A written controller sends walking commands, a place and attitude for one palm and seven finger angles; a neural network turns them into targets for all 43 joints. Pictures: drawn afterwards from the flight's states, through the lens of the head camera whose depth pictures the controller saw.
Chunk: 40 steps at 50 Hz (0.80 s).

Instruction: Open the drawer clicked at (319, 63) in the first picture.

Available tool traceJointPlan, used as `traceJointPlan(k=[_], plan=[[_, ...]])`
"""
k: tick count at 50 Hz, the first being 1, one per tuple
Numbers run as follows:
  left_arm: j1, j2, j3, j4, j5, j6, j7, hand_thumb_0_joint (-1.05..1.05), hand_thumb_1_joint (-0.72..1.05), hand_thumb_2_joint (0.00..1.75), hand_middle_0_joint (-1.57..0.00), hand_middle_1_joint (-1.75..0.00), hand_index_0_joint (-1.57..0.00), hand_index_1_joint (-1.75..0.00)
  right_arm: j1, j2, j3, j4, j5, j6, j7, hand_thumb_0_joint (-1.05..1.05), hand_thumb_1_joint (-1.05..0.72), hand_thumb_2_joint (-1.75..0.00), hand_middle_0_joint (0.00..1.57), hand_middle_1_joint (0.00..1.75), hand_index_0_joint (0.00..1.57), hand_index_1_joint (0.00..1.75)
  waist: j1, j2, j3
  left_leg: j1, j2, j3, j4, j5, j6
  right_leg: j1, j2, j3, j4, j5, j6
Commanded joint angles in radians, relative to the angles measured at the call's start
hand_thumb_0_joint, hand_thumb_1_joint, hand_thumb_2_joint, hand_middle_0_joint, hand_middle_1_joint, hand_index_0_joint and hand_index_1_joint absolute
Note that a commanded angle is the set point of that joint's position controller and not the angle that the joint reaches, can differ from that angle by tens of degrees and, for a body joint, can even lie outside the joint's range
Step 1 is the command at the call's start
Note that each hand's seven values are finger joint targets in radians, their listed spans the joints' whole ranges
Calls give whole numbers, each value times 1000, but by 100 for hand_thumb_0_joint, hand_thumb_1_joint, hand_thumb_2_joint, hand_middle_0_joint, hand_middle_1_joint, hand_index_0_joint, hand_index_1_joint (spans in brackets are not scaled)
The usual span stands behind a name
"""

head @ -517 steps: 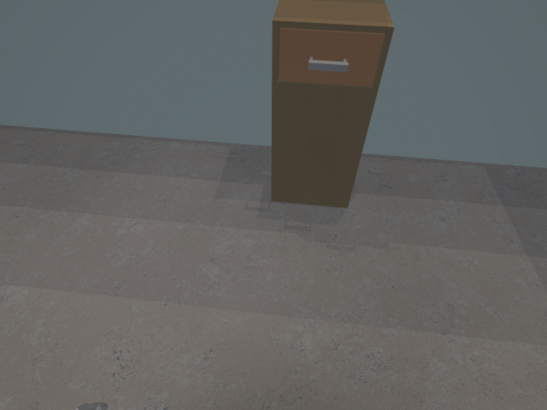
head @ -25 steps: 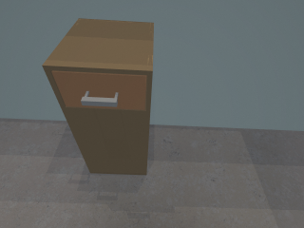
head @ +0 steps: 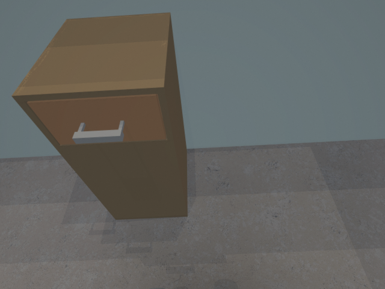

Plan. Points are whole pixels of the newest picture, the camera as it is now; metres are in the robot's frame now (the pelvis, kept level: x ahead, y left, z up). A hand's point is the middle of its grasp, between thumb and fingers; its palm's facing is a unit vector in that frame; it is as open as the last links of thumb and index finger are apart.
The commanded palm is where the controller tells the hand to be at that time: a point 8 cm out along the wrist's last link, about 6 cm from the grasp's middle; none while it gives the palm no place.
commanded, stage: come to a stop and stand still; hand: left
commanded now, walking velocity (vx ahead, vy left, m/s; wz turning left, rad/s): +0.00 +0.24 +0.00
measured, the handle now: (100, 130) +0.51 +0.30 -0.01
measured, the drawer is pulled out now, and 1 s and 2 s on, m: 0.00 0.00 0.00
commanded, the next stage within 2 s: look again from close up in 0.84 s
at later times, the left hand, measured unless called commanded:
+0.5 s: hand out of the picture -0.03 +0.23 -0.17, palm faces +0.09 -0.97 -0.22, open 7.4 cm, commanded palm none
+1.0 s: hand out of the picture -0.04 +0.20 -0.16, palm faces +0.00 -0.98 -0.19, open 7.3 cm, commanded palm none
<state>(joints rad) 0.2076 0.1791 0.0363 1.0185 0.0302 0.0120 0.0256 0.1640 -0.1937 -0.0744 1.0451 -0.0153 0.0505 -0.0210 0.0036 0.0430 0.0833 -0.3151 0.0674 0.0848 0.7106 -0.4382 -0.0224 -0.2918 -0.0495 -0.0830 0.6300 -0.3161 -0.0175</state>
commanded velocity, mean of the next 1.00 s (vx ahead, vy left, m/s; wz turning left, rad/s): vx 0.01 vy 0.03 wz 0.00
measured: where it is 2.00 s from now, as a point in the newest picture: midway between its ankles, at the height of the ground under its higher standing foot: outside the picture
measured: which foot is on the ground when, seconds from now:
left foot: up 0.00-0.40, down 0.42-1.00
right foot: down 0.00-1.00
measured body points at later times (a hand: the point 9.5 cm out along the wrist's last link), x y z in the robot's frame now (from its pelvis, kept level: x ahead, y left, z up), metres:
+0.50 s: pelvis -0.04 +0.03 +0.01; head -0.03 +0.04 +0.46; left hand -0.03 +0.28 -0.15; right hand +0.01 -0.21 -0.14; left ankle -0.07 +0.16 -0.73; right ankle +0.00 -0.10 -0.72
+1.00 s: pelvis -0.04 +0.04 +0.01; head -0.02 +0.04 +0.46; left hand -0.04 +0.26 -0.15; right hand -0.05 -0.17 -0.15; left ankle -0.07 +0.16 -0.73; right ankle -0.03 -0.09 -0.73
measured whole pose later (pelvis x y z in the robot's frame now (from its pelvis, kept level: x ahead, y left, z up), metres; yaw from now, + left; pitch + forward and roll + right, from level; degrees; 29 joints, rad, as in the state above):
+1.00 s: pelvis -0.04 +0.04 +0.01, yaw +0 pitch -1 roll +0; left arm 0.27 0.14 -0.01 1.15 0.02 -0.03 0.05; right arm 0.30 -0.12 0.01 1.12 -0.01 -0.01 -0.02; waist 0.00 0.01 0.04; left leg -0.15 0.04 0.06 0.47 -0.30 -0.01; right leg -0.22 -0.02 -0.04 0.46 -0.23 0.01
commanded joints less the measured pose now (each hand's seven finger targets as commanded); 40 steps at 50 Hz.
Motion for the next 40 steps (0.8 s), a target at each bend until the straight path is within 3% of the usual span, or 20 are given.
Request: traceJointPlan(k=[1,3,5,7,13,16,18,19,20,21,22,23,25,27,28,31,32,33,37,40], plan=[[48,174,41,-44,-3,-15,20,0,90,90,-20,-30,-20,-30,36,-70,-9,-54,0,7,2,0,-90,-90,20,30,20,30,13,-224,-61,-131,-37,-128,383,-70,-3,73,-315,307,-286,615,-176],[33,172,50,-59,-6,-15,26,0,90,90,-20,-30,-20,-30,58,-77,-8,-48,0,4,9,0,-90,-90,20,30,20,30,15,-188,-105,-167,-34,-134,414,-1,-17,150,-295,248,-263,620,-157],[39,178,52,-66,-4,-17,27,0,90,90,-20,-30,-20,-30,44,-81,-6,-59,-3,6,14,0,-90,-90,20,30,20,30,28,-192,-102,-170,-39,-133,395,28,-30,162,-294,237,-280,552,-153],[69,177,54,-58,-4,-17,26,0,90,90,-20,-30,-20,-30,23,-83,-4,-68,-4,6,17,0,-90,-90,20,30,20,30,49,-202,-109,-174,-41,-125,348,29,-35,196,-292,245,-288,515,-151],[69,203,59,-54,5,-11,13,0,90,90,-20,-30,-20,-30,27,-62,7,-80,4,-7,22,0,-90,-90,20,30,20,30,56,-237,-97,-64,-42,-74,95,-5,-22,152,-273,251,-349,255,-146],[43,207,62,-47,5,-6,10,0,90,90,-20,-30,-20,-30,75,-53,16,-68,5,-21,18,0,-90,-90,20,30,20,30,33,-231,-107,23,-51,-46,-76,33,-7,113,-243,239,-345,177,-133],[17,191,55,-36,-4,1,8,0,90,90,-20,-30,-20,-30,151,-39,23,-37,7,-31,12,0,-90,-90,20,30,20,30,-3,-209,-112,173,-59,-17,-264,159,1,24,-198,199,-308,86,-84],[12,166,47,-39,-11,5,8,0,90,90,-20,-30,-20,-30,183,-54,26,-23,6,-40,10,0,-90,-90,20,30,20,30,-14,-146,-106,247,-36,-35,-340,197,8,-43,-153,169,-266,9,-51],[21,119,36,-41,-18,9,5,0,90,90,-20,-30,-20,-30,186,-97,21,-26,-2,-47,8,0,-90,-90,20,30,20,30,-14,14,-90,237,66,-168,-418,156,44,-108,-79,114,-179,-55,-14],[25,79,26,-53,-20,11,-1,0,90,90,-20,-30,-20,-30,159,-149,15,-47,-7,-48,4,0,-90,-90,20,30,20,30,-4,147,-54,124,188,-302,-494,82,93,-96,-20,27,-95,-50,21],[19,68,20,-46,-16,9,-5,0,90,90,-20,-30,-20,-30,101,-160,19,-57,-6,-47,-1,0,-90,-90,20,30,20,30,11,146,-20,4,220,-340,-546,15,128,-48,-4,12,-37,-45,31],[26,65,19,-23,-10,17,-4,0,90,90,-20,-30,-20,-30,52,-141,22,-55,-5,-51,-4,0,-90,-90,20,30,20,30,24,220,6,-73,204,-312,-592,-46,134,7,-15,30,27,-63,29],[66,64,10,16,-7,16,-11,0,90,90,-20,-30,-20,-30,23,-111,37,-43,-4,-52,-11,0,-90,-90,20,30,20,30,41,179,36,-56,143,-223,-553,48,118,12,-15,45,51,-23,26],[96,59,-2,44,-11,3,-11,0,90,90,-20,-30,-20,-30,49,-99,41,-23,1,-57,-16,0,-90,-90,20,30,20,30,40,120,10,35,112,-172,-466,226,108,29,-20,52,-66,35,30],[110,62,-6,58,-13,-3,-9,0,90,90,-20,-30,-20,-30,72,-91,41,-10,4,-59,-18,0,-90,-90,20,30,20,30,38,53,5,57,98,-159,-425,281,95,54,-21,62,-151,104,31],[127,92,-13,90,-18,-22,1,0,90,90,-20,-30,-20,-30,141,-58,49,19,12,-71,-16,0,-90,-90,20,30,20,30,5,-19,-71,146,35,-103,-333,443,48,129,-84,124,-225,384,4],[122,97,-12,97,-21,-29,4,0,90,90,-20,-30,-20,-30,149,-59,49,32,12,-67,-17,0,-90,-90,20,30,20,30,-2,-121,-105,184,40,-94,-314,443,36,129,-82,130,-215,423,-4],[112,88,-15,100,-22,-30,5,0,90,90,-20,-30,-20,-30,163,-64,46,39,13,-66,-17,0,-90,-90,20,30,20,30,-8,-150,-114,195,41,-91,-317,421,34,126,-81,122,-217,410,-3],[104,69,-19,105,-23,-24,9,0,90,90,-20,-30,-20,-30,170,-48,58,65,11,-70,-17,0,-90,-90,20,30,20,30,-2,-67,-45,160,45,-97,-371,357,34,108,-67,113,-246,280,6],[119,54,-21,112,-23,-20,10,0,90,90,-20,-30,-20,-30,178,-36,63,77,10,-71,-18,0,-90,-90,20,30,20,30,4,-44,-5,137,44,-103,-393,310,37,95,-60,113,-266,214,7]])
